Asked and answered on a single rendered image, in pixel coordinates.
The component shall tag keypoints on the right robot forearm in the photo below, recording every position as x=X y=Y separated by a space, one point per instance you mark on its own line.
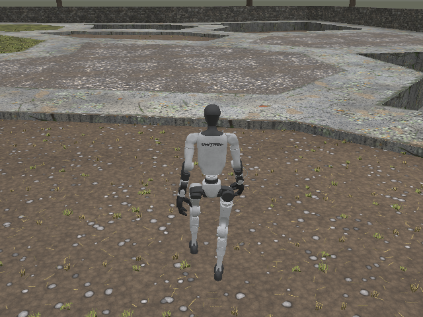
x=239 y=174

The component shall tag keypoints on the left robot forearm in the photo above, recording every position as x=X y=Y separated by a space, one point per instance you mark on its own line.
x=184 y=179

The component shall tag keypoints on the robot right upper arm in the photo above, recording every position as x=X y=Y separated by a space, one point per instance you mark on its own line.
x=234 y=148

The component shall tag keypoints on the robot right hand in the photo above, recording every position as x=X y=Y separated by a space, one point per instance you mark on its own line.
x=236 y=186

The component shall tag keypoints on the left robot foot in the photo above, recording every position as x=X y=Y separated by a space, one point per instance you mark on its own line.
x=193 y=249

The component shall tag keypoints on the robot head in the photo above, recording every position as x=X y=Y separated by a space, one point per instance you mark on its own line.
x=212 y=114

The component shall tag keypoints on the robot left upper arm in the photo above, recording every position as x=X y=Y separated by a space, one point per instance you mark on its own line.
x=189 y=151

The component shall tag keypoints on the robot left hand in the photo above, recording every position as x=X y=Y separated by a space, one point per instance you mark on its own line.
x=179 y=201

